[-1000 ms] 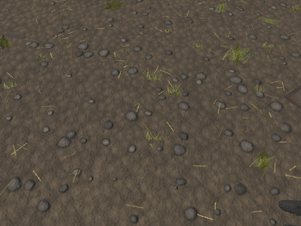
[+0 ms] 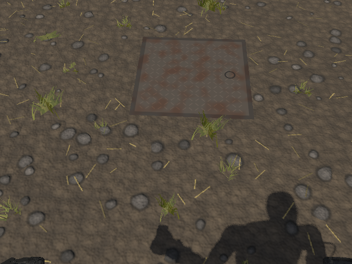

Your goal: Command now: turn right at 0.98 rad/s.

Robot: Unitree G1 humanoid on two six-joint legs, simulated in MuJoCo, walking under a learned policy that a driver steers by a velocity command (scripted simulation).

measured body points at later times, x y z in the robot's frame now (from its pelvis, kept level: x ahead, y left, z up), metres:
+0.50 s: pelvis +0.01 -0.02 +0.00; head +0.04 -0.05 +0.45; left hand +0.29 +0.15 -0.08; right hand +0.01 -0.33 -0.12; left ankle +0.05 +0.13 -0.73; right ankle -0.03 -0.13 -0.74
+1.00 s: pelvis +0.02 +0.01 -0.01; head +0.07 +0.04 +0.44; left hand +0.19 +0.29 -0.12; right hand +0.17 -0.29 -0.08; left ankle +0.03 +0.09 -0.74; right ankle -0.05 -0.13 -0.67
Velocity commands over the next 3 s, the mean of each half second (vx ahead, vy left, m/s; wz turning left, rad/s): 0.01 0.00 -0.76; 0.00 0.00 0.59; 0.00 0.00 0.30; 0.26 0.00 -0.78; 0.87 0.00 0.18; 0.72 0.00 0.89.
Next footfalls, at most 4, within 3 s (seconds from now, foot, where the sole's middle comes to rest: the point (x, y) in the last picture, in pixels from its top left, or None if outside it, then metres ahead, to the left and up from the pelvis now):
0.02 left None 0.09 0.13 -0.77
0.46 right None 0.00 -0.15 -0.77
0.92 left None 0.07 0.10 -0.77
1.40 right None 0.14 -0.13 -0.77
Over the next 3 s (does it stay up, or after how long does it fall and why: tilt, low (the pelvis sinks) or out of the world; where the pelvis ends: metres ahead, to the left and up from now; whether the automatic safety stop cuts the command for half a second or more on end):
stays up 0.79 -0.19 0.00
